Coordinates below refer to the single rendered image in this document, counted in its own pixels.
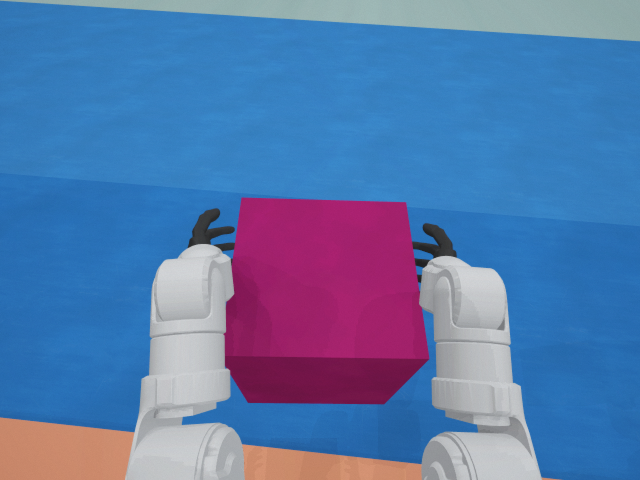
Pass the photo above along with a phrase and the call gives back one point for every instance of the robot right hand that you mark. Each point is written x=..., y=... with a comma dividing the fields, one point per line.
x=445, y=247

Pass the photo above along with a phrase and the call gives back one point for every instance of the right robot forearm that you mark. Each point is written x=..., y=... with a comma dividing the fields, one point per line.
x=473, y=380

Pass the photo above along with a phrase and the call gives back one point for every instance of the robot left hand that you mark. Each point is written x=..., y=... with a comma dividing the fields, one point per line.
x=202, y=235

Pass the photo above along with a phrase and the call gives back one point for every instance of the robot right upper arm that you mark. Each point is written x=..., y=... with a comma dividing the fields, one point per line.
x=477, y=456

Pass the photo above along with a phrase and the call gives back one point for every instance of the carton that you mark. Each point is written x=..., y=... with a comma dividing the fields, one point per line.
x=326, y=302

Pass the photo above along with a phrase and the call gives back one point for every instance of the left robot forearm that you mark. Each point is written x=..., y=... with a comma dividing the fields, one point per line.
x=187, y=374

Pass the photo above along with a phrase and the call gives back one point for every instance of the robot left upper arm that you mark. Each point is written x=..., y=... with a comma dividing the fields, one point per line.
x=210, y=451

